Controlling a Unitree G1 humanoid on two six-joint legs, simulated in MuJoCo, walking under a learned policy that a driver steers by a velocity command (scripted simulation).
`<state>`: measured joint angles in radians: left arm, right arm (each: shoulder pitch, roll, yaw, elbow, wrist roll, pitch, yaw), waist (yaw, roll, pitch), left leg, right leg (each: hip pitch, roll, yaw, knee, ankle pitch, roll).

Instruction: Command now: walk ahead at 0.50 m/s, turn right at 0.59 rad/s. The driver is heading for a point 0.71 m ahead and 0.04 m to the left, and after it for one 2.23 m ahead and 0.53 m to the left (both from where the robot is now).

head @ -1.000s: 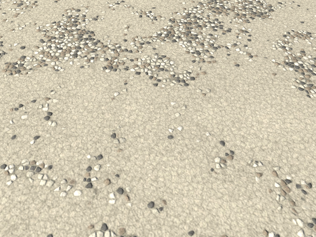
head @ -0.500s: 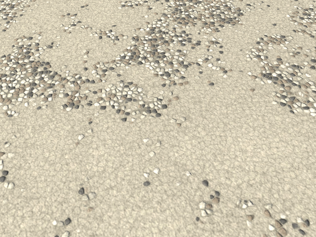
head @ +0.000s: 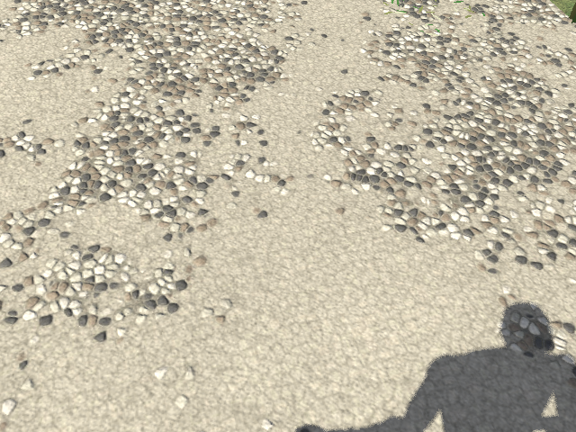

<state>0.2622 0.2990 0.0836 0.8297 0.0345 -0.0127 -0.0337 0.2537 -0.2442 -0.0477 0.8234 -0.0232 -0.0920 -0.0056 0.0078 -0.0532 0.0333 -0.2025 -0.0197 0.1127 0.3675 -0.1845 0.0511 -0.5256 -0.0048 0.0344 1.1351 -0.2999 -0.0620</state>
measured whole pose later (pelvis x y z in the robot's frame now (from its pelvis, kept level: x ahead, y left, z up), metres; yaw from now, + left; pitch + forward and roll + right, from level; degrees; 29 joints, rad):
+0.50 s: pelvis +0.25 -0.07 +0.00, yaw -8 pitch +0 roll +0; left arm 0.23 0.23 0.04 0.85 0.03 -0.06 -0.01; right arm 0.34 -0.23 -0.04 0.88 -0.02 -0.04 0.02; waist -0.03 0.02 0.04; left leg -0.45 0.07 0.00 1.12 -0.33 0.04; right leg -0.21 0.06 -0.09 0.38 -0.19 -0.10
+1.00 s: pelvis +0.51 -0.04 -0.02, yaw +8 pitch +0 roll +0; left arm 0.27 0.23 0.03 0.86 0.02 -0.08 0.01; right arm 0.20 -0.27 -0.07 0.82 -0.01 -0.02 0.02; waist 0.01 0.00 0.07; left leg -0.34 -0.11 0.06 0.54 -0.20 0.13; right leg -0.36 -0.04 -0.03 1.27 -0.38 -0.01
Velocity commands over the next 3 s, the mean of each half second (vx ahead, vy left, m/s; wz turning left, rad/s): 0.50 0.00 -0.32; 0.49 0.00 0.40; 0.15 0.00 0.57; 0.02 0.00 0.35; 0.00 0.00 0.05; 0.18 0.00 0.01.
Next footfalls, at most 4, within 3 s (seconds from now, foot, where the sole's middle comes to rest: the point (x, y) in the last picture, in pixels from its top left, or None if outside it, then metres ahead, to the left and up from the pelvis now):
0.32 right None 0.29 -0.14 -0.78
0.88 left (285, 381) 0.60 0.01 -0.78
1.42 right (327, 302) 0.82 -0.10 -0.78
1.86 left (270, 365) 0.64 0.05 -0.78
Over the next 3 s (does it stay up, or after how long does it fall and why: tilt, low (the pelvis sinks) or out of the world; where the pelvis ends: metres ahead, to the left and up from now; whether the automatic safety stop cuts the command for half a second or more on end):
stays up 0.69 -0.01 0.00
